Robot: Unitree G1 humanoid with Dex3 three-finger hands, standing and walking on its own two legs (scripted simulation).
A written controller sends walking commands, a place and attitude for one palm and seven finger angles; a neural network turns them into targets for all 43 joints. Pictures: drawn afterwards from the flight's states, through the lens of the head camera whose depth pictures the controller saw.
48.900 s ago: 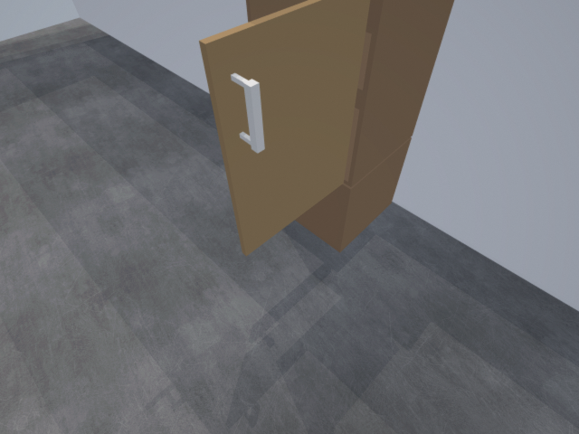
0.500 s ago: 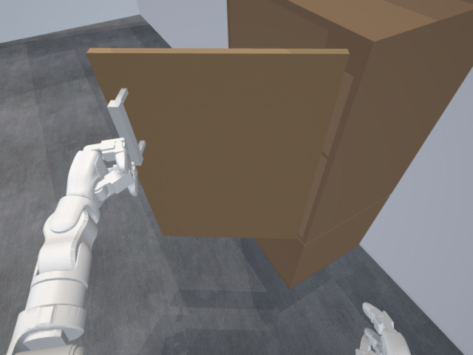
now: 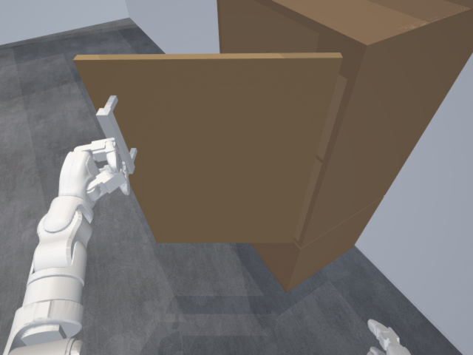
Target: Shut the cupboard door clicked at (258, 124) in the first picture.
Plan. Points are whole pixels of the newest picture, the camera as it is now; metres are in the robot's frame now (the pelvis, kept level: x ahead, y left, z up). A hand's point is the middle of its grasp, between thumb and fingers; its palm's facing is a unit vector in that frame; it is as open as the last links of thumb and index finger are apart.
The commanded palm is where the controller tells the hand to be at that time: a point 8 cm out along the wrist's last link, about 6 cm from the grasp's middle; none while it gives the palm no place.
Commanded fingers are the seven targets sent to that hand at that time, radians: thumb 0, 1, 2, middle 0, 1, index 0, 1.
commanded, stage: bring the fist close to the handle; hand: left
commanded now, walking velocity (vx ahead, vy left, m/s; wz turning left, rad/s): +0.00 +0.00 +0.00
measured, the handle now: (120, 136) +0.46 +0.24 +0.13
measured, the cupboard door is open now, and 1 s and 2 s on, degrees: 58 48 37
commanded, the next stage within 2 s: push the door shut along its arc in 0.06 s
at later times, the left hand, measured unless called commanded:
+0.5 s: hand (126, 157) +0.39 +0.20 +0.14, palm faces -0.02 -1.00 -0.02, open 3.2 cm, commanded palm +0.38 +0.25 +0.13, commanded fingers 0.00 0.90 0.90 -1.30 -1.50 -1.30 -1.50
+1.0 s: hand (154, 133) +0.46 +0.17 +0.14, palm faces -0.16 -0.99 +0.00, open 3.1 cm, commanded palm +0.45 +0.23 +0.13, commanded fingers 0.00 0.90 0.90 -1.30 -1.50 -1.30 -1.50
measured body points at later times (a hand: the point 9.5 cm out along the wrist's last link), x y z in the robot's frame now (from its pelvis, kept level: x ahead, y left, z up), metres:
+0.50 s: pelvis -0.02 +0.00 +0.00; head +0.01 -0.01 +0.45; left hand +0.39 +0.26 +0.14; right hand +0.10 -0.26 -0.11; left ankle +0.02 +0.13 -0.72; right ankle -0.02 -0.13 -0.72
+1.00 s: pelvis -0.02 +0.01 -0.01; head +0.04 +0.00 +0.43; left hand +0.46 +0.23 +0.14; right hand +0.02 -0.27 -0.13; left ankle +0.02 +0.13 -0.72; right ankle -0.02 -0.13 -0.72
